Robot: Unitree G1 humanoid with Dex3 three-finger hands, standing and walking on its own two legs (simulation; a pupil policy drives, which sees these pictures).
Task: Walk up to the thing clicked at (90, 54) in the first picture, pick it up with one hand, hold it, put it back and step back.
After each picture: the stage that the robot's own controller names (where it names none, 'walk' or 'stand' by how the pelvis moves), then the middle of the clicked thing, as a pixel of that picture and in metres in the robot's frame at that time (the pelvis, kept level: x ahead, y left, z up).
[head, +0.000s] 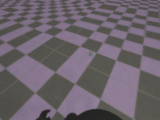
stand; (90, 53) +1.35 -0.02 -0.72
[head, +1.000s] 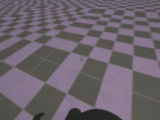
walk; (81, 58) +1.23 +0.23 -0.70
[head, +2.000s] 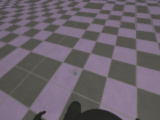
walk; (75, 72) +0.77 +0.30 -0.72
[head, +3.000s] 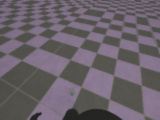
walk; (72, 92) +0.47 +0.21 -0.70
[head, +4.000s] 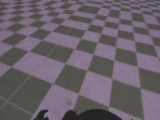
stand; (69, 101) +0.31 +0.21 -0.71
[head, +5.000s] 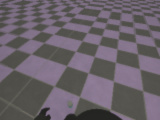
stand; (70, 104) +0.30 +0.21 -0.72
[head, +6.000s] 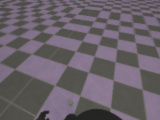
stand; (70, 103) +0.32 +0.21 -0.73
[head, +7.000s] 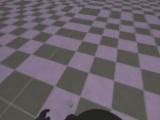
stand; (70, 103) +0.30 +0.21 -0.73
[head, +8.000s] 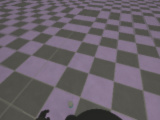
go down; (70, 104) +0.30 +0.21 -0.73
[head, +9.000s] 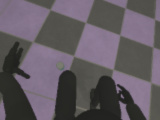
go down; (60, 66) +0.37 +0.24 -0.35
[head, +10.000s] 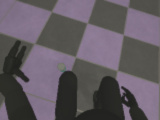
approach; (62, 67) +0.36 +0.25 -0.31
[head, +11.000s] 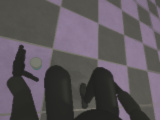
close in; (36, 64) +0.35 +0.29 -0.22
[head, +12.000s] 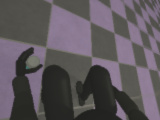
close; (32, 63) +0.36 +0.28 -0.21
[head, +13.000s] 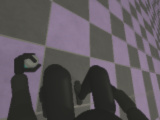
lift; (30, 62) +0.35 +0.28 -0.23
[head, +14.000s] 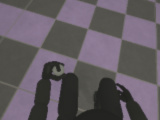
lift; (58, 72) +0.30 +0.23 -0.07
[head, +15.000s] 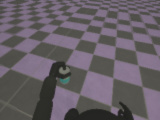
hold; (64, 75) +0.32 +0.18 +0.03
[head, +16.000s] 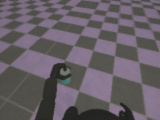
hold; (65, 76) +0.33 +0.18 -0.01
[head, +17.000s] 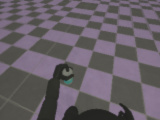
hold; (67, 76) +0.33 +0.16 -0.01
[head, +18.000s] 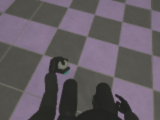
crouch; (64, 67) +0.37 +0.19 -0.11
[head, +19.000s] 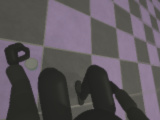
lower; (32, 64) +0.35 +0.26 -0.23
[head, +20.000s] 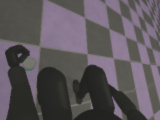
lower; (29, 64) +0.35 +0.27 -0.23
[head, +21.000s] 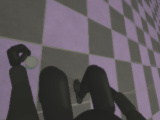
lower; (31, 63) +0.35 +0.26 -0.23
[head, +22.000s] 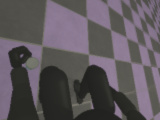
lower; (31, 64) +0.35 +0.26 -0.23
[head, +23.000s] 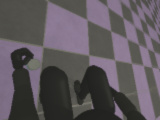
loosen; (33, 65) +0.35 +0.26 -0.23
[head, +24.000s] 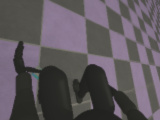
withdraw; (40, 74) +0.30 +0.19 -0.25
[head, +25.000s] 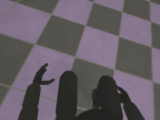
walk; (68, 76) +0.31 +0.16 -0.35
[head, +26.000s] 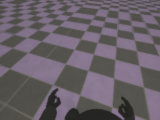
stand; (73, 112) +0.22 +0.13 -0.68
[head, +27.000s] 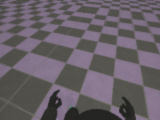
stand; (71, 111) +0.23 +0.17 -0.69
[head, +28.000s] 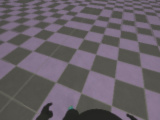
stand; (71, 110) +0.22 +0.17 -0.72
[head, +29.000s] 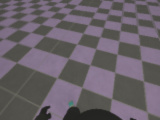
walk; (71, 105) +0.23 +0.19 -0.74
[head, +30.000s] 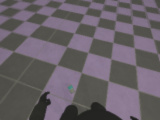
walk; (71, 89) +0.38 +0.18 -0.73
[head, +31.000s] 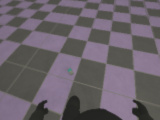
walk; (70, 71) +0.63 +0.30 -0.71
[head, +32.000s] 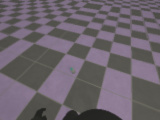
stand; (72, 70) +0.85 +0.27 -0.73
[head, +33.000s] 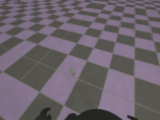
stand; (72, 71) +0.81 +0.30 -0.75
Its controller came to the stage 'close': yes
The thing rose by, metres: 0.70
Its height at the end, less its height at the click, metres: -0.02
